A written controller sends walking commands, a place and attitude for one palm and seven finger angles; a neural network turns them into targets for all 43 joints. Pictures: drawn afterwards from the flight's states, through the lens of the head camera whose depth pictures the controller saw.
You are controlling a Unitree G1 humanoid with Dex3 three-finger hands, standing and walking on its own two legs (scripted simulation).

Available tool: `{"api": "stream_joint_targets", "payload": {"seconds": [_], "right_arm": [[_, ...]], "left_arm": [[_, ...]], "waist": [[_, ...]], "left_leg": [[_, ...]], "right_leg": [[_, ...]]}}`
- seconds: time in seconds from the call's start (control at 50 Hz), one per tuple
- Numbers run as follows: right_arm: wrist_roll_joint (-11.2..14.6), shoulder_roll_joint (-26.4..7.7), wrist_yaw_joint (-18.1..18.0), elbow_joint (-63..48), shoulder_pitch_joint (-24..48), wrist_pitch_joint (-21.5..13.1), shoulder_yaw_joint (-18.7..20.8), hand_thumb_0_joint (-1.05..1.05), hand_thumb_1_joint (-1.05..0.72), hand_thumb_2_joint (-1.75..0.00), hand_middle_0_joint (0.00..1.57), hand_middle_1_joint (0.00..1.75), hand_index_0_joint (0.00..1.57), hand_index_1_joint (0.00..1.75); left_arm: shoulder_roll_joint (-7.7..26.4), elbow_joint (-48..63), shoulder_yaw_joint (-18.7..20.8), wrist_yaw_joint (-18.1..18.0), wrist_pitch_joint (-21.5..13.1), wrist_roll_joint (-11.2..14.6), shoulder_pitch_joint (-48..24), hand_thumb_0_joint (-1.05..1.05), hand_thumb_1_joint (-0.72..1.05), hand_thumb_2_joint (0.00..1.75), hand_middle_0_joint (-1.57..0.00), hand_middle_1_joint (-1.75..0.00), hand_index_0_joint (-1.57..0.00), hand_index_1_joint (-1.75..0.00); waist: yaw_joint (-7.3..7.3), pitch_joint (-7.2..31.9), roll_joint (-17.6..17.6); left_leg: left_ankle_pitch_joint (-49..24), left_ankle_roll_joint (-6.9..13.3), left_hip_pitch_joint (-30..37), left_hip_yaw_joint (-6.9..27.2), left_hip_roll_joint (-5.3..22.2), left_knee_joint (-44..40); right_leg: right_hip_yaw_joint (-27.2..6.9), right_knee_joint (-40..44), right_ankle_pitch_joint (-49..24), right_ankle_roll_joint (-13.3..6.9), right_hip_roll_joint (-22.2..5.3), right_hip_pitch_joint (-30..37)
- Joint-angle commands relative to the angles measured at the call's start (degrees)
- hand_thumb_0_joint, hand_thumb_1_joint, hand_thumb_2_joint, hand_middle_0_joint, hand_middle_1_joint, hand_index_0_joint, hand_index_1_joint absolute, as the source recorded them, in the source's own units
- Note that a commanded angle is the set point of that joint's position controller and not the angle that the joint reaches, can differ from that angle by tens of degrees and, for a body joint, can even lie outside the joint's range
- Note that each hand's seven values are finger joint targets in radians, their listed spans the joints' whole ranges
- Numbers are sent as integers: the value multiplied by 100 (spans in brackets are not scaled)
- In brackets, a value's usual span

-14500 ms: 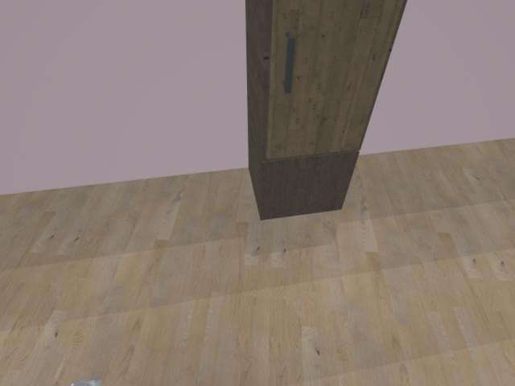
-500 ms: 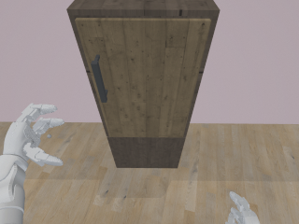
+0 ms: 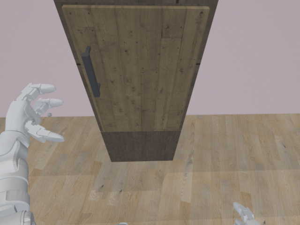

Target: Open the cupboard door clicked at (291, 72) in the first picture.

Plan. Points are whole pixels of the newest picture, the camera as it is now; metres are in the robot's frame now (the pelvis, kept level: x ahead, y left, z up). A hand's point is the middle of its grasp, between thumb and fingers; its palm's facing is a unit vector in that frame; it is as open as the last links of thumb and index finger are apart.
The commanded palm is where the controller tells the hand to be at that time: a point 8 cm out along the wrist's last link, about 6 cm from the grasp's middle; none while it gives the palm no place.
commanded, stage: move the hooked fingers beside the handle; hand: left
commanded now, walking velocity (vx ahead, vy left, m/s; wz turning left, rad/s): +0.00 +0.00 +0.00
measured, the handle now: (92, 73) +0.55 +0.22 +0.08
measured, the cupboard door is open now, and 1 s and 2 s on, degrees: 0 0 0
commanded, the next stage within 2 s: slide the fingers in behind the handle in 1.94 s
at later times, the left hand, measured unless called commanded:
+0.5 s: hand (60, 98) +0.42 +0.27 +0.10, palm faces +0.08 -1.00 +0.00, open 14.0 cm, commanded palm +0.39 +0.32 +0.09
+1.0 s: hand (66, 83) +0.48 +0.28 +0.10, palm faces +0.07 -1.00 +0.00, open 14.0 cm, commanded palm +0.47 +0.33 +0.09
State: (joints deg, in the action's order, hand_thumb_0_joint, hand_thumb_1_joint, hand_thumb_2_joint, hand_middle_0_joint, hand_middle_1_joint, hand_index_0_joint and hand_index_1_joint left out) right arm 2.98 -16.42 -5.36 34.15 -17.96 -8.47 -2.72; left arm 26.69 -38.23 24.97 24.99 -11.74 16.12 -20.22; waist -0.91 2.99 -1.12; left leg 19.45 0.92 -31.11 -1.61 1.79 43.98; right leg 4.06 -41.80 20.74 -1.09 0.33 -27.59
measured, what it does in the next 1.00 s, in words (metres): stands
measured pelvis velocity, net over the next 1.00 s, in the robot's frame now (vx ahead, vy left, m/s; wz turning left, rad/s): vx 0.01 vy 0.01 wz -0.03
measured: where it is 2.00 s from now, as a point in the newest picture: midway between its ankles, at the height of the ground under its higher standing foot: outside the picture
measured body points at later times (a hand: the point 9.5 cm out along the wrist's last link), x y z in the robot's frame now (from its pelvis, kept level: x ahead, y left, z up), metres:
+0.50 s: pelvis +0.00 +0.01 -0.01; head +0.06 +0.02 +0.44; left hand +0.40 +0.32 +0.10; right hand +0.09 -0.26 -0.11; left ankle +0.03 +0.11 -0.71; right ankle +0.00 -0.11 -0.71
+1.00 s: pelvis +0.01 +0.01 -0.02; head +0.10 +0.03 +0.42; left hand +0.47 +0.33 +0.10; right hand +0.01 -0.27 -0.12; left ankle +0.03 +0.11 -0.71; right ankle +0.00 -0.11 -0.71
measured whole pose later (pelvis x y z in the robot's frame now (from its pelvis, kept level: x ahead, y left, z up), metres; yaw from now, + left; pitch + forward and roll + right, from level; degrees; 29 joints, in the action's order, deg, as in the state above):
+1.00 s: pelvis +0.01 +0.01 -0.02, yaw -2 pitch +16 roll -3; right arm 1.6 -17.2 -4.1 35.8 -23.5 1.5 -2.6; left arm 39.7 -69.1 28.9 24.3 -17.9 8.0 -48.3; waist -7.7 4.4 -0.5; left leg 22.2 1.4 -44.8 -1.6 3.2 51.0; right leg 3.8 -46.8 22.1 -0.7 1.5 -40.7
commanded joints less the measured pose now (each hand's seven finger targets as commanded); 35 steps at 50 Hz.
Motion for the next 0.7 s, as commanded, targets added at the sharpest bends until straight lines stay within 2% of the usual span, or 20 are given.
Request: {"api": "stream_joint_targets", "payload": {"seconds": [0.0,0.06,0.08,0.1,0.14,0.16,0.22,0.26,0.3,0.36,0.38,0.4,0.44,0.48,0.5,0.52,0.58,0.6,0.62,0.68], "right_arm": [[24,-839,-49,-716,40,-200,355,0,-90,-90,20,30,20,30],[4,-861,-45,-682,-67,-143,385,0,-90,-90,20,30,20,30],[-10,-873,-49,-681,-112,-134,394,0,-90,-90,20,30,20,30],[-20,-869,-48,-656,-131,-110,406,0,-90,-90,20,30,20,30],[-15,-872,-47,-599,-181,-51,390,0,-90,-90,20,30,20,30],[-11,-865,-49,-562,-174,-34,382,0,-90,-90,20,30,20,30],[-33,-879,-42,-545,-265,7,401,0,-90,-90,20,30,20,30],[-37,-886,-40,-484,-310,54,399,0,-90,-90,20,30,20,30],[-42,-912,-24,-489,-359,102,402,0,-90,-90,20,30,20,30],[-48,-902,11,-500,-397,177,394,0,-90,-90,20,30,20,30],[-60,-925,7,-494,-436,204,398,0,-90,-90,20,30,20,30],[-52,-927,11,-485,-435,233,393,0,-90,-90,20,30,20,30],[-63,-941,20,-488,-486,293,399,0,-90,-90,20,30,20,30],[-74,-928,16,-452,-541,349,398,0,-90,-90,20,30,20,30],[-65,-943,20,-437,-546,368,409,0,-90,-90,20,30,20,30],[-67,-941,23,-415,-566,392,394,0,-90,-90,20,30,20,30],[-78,-956,17,-370,-658,448,414,0,-90,-90,20,30,20,30],[-73,-989,9,-327,-689,467,426,0,-90,-90,20,30,20,30],[-72,-990,5,-306,-698,486,409,0,-90,-90,20,30,20,30],[-98,-1034,-12,-231,-823,557,399,0,-90,-90,20,30,20,30]], "left_arm": [[1454,991,254,-8,-342,160,-1855,0,-50,30,-30,-120,-30,-120],[1522,981,260,-80,-365,67,-2140,0,-50,30,-30,-120,-30,-120],[1618,1057,334,-117,-409,75,-2221,0,-50,30,-30,-120,-30,-120],[1703,1053,397,-140,-439,43,-2283,0,-50,30,-30,-120,-30,-120],[1707,752,385,-168,-466,-8,-2392,0,-50,30,-30,-120,-30,-120],[1602,782,217,-162,-518,-29,-2728,0,-50,30,-30,-120,-30,-120],[1639,596,236,-197,-590,-96,-2772,0,-50,30,-30,-120,-30,-120],[1604,412,156,-219,-603,-132,-3016,0,-50,30,-30,-120,-30,-120],[1788,177,325,-224,-606,-137,-2939,0,-50,30,-30,-120,-30,-120],[1698,-67,204,-234,-612,-196,-3124,0,-50,30,-30,-120,-30,-120],[1895,-142,359,-255,-649,-194,-3210,0,-50,30,-30,-120,-30,-120],[1876,-189,292,-252,-677,-217,-3392,0,-50,30,-30,-120,-30,-120],[2128,-429,499,-248,-719,-267,-3360,0,-50,30,-30,-120,-30,-120],[2064,-473,360,-218,-825,-286,-3778,0,-50,30,-30,-120,-30,-120],[2171,-575,408,-201,-862,-329,-3824,0,-50,30,-30,-120,-30,-120],[2098,-650,298,-179,-894,-351,-3976,0,-50,30,-30,-120,-30,-120],[1985,-851,150,-141,-975,-353,-4298,0,-50,30,-30,-120,-30,-120],[2167,-948,263,-145,-983,-372,-4363,0,-50,30,-30,-120,-30,-120],[2101,-1068,164,-127,-967,-385,-4452,0,-50,30,-30,-120,-30,-120],[2477,-1409,364,-142,-939,-457,-4747,0,-50,30,-30,-120,-30,-120]], "waist": [[-32,1444,-219],[-41,1591,-413],[-33,1725,-251],[-40,1841,-340],[-99,1629,-262],[-174,1590,-439],[-139,1853,-502],[-204,1777,-462],[-151,1819,-357],[-191,1815,-400],[-181,1820,-212],[-233,1861,-231],[-185,1907,-341],[-304,1916,-262],[-275,1954,-445],[-338,1950,-553],[-444,1970,-465],[-445,2038,-387],[-495,2030,-505],[-525,1993,-258]], "left_leg": [[-1105,86,924,277,-159,-603],[-1119,67,1043,335,-154,-619],[-1251,82,1062,341,-155,-571],[-1321,79,1117,322,-146,-550],[-1245,73,1003,330,-131,-549],[-1164,67,1042,338,-133,-549],[-1316,50,1179,377,-119,-508],[-1316,39,1176,419,-93,-494],[-1367,46,1062,397,-93,-460],[-1368,50,1010,369,-99,-431],[-1345,68,871,377,-97,-395],[-1316,74,858,352,-99,-387],[-1326,78,757,309,-111,-337],[-1356,101,721,315,-103,-269],[-1331,78,749,326,-92,-268],[-1298,79,797,334,-92,-243],[-1236,95,817,375,-83,-180],[-1176,94,794,392,-59,-175],[-1111,99,762,373,-73,-159],[-1065,131,430,391,-81,-84]], "right_leg": [[-263,542,-1383,-24,131,273],[-226,506,-1286,-50,135,171],[-237,476,-1394,-58,151,295],[-258,469,-1487,-42,143,301],[-235,463,-1416,-38,155,164],[-233,472,-1318,-38,152,42],[-222,406,-1370,-60,163,27],[-185,387,-1332,-60,169,-111],[-205,371,-1410,-64,172,-33],[-196,335,-1431,-50,168,-99],[-209,318,-1422,-58,180,-15],[-227,309,-1451,-36,173,-30],[-268,278,-1504,-37,166,5],[-267,246,-1528,-27,186,-55],[-267,228,-1471,-35,185,-143],[-271,226,-1420,-37,186,-252],[-258,214,-1295,-40,211,-424],[-259,208,-1244,-24,208,-458],[-283,218,-1211,-14,197,-514],[-303,172,-1219,-8,198,-419]]}}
